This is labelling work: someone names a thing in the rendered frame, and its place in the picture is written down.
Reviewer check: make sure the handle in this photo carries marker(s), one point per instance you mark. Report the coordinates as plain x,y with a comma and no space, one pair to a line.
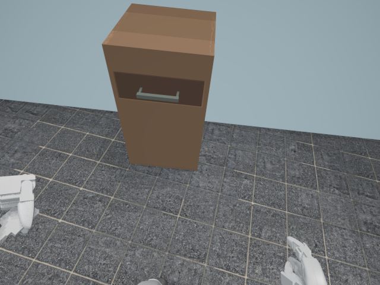
160,97

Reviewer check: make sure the cabinet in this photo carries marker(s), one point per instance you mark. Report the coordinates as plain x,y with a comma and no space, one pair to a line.
166,42

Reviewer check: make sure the robot left hand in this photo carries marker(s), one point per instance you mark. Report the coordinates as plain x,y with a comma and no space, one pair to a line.
16,195

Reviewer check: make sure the robot right hand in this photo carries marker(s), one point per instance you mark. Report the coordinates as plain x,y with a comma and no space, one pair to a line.
309,271

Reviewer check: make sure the drawer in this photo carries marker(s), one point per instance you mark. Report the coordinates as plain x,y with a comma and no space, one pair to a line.
190,91

